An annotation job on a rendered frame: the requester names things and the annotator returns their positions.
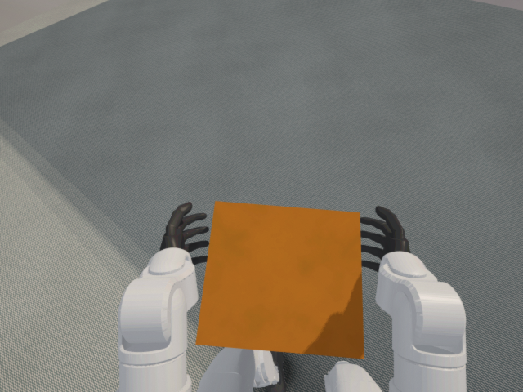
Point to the right robot hand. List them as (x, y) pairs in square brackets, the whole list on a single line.
[(394, 241)]

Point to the robot right forearm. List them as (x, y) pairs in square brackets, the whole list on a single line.
[(428, 326)]

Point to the robot left shin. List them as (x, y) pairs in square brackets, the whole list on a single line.
[(274, 375)]

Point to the robot left forearm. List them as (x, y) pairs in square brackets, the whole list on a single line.
[(152, 325)]

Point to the left robot hand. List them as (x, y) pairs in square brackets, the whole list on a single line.
[(176, 237)]

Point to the right robot thigh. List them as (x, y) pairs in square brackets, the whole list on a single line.
[(349, 378)]

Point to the carton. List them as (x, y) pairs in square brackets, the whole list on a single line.
[(285, 279)]

